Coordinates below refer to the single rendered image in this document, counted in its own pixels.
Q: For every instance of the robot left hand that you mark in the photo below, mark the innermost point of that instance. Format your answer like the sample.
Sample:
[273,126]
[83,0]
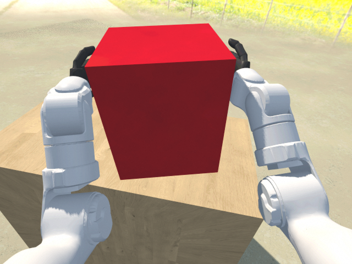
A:
[79,63]

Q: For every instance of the robot right hand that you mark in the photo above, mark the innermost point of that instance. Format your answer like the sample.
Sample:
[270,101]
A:
[240,55]

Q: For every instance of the robot right upper arm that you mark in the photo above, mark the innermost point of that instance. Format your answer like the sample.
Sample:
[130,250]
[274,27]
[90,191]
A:
[296,203]

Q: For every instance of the robot left upper arm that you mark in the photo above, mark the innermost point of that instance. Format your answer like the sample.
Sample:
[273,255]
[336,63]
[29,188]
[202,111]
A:
[72,226]

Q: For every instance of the left robot forearm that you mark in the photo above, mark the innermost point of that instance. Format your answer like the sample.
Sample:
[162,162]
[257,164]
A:
[66,120]

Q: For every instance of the pedestal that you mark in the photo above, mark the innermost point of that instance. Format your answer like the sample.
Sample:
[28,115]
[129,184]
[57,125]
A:
[207,218]

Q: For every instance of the right robot forearm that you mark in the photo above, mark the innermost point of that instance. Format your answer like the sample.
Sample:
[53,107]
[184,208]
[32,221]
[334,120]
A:
[267,107]

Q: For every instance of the carton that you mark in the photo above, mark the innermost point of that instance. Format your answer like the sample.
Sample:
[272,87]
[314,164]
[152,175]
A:
[163,94]

